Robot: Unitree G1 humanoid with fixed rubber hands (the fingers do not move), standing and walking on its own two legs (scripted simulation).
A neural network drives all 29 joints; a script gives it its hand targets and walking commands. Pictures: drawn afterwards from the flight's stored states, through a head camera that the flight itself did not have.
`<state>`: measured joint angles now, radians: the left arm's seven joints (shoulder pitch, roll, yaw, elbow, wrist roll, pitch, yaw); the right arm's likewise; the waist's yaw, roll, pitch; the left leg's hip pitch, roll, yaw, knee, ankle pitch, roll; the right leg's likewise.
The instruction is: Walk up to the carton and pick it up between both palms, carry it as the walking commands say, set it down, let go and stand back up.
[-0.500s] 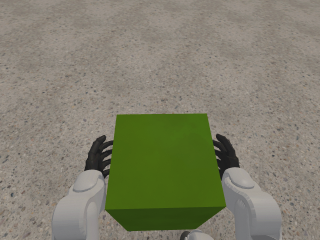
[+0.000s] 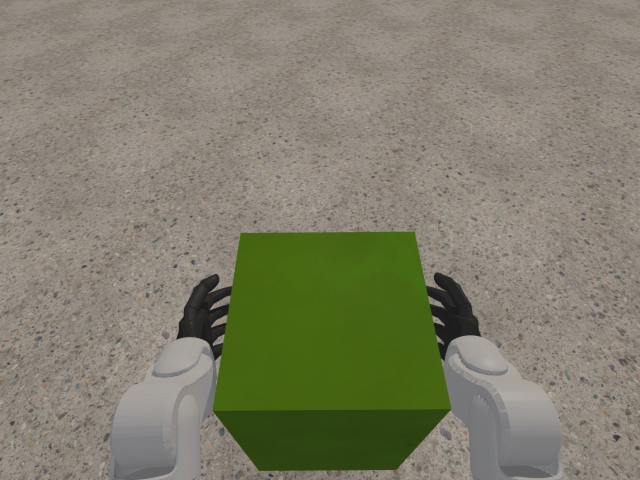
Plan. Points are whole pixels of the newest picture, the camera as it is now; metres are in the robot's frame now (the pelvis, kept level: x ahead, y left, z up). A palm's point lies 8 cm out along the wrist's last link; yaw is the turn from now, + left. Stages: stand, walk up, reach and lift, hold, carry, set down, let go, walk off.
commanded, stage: carry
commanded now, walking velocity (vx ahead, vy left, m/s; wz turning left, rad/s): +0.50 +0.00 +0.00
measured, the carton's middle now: (327, 365) +0.26 +0.00 +0.03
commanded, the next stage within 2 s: none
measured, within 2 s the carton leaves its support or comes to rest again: neither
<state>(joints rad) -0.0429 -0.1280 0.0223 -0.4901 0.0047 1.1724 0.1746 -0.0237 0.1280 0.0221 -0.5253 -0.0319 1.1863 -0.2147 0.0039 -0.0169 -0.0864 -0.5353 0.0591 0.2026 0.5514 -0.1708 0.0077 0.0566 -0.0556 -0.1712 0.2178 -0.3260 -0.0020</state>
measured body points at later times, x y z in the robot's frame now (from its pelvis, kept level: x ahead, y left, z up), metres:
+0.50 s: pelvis +0.32 -0.04 -0.01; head +0.34 -0.04 +0.44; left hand +0.59 +0.10 +0.08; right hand +0.59 -0.18 +0.08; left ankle +0.17 +0.10 -0.74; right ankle +0.45 -0.14 -0.75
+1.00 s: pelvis +0.52 -0.05 -0.01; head +0.49 -0.03 +0.44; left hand +0.78 +0.09 +0.07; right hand +0.77 -0.19 +0.08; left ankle +0.54 +0.07 -0.74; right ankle +0.45 -0.13 -0.74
